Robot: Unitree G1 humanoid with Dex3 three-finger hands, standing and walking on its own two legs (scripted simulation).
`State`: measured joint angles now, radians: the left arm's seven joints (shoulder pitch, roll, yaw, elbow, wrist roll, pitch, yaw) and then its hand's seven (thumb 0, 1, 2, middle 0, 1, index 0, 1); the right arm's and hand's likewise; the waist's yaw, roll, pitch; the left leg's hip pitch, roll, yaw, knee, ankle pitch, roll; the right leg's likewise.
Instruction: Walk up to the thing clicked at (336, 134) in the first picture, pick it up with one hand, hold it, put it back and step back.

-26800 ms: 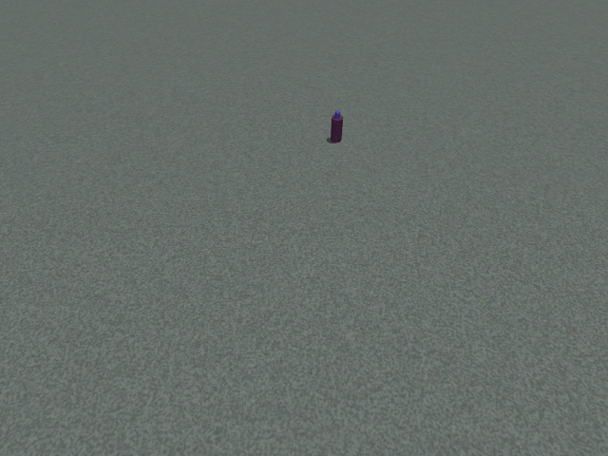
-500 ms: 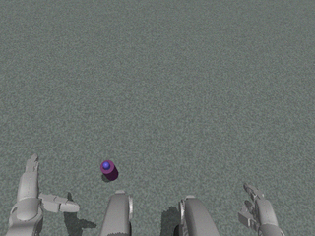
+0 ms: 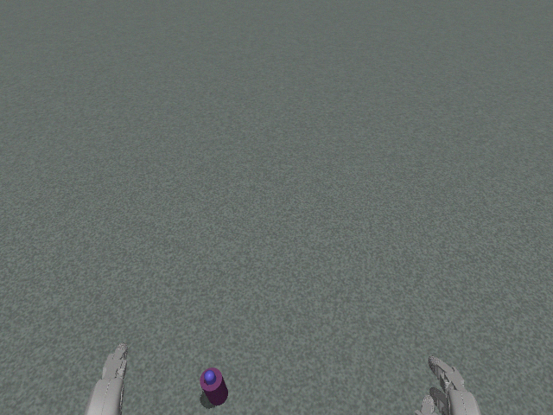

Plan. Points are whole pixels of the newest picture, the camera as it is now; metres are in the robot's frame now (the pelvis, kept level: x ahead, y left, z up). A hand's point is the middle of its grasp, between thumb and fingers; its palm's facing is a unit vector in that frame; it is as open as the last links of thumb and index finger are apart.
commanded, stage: home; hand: left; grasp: from the side
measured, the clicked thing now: (213, 384) +0.37 +0.20 -0.62
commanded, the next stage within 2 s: stand in 1.70 s
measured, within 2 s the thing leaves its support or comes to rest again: neither
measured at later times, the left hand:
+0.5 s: hand out of the picture +0.15 +0.17 -0.04, palm faces +0.11 -0.95 -0.29, open 17.6 cm
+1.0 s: hand out of the picture +0.15 +0.17 -0.04, palm faces +0.11 -0.95 -0.28, open 17.7 cm
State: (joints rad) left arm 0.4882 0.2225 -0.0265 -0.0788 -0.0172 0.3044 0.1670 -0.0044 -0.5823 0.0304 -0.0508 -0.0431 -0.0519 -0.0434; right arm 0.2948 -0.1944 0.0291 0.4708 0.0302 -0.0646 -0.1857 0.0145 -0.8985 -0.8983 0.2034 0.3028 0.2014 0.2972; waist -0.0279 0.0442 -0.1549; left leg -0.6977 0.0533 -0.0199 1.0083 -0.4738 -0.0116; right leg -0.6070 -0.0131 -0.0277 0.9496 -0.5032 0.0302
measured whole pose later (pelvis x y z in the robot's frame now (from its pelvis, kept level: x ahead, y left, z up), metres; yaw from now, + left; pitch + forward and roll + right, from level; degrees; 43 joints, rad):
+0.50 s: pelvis -0.02 -0.02 +0.01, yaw +1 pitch +7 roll -2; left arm 0.47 0.21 -0.02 -0.02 -0.01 0.27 0.14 -0.01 -0.57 0.04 -0.05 -0.05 -0.05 -0.05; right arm 0.29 -0.22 0.02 0.49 0.02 -0.11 -0.18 0.02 -0.90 -0.90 0.20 0.30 0.20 0.30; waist -0.03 0.03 -0.10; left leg -0.65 0.06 -0.03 0.96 -0.42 -0.03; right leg -0.57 -0.01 -0.04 0.93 -0.47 0.01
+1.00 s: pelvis -0.01 -0.02 +0.01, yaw +1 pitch +7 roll -2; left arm 0.47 0.21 -0.01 -0.01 -0.01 0.25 0.13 -0.01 -0.58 0.03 -0.05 -0.05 -0.05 -0.04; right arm 0.28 -0.21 0.02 0.50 0.01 -0.13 -0.18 0.02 -0.90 -0.90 0.20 0.30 0.20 0.30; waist -0.02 0.03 -0.10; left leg -0.65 0.06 -0.03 0.96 -0.43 -0.03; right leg -0.57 -0.01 -0.04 0.93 -0.48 0.01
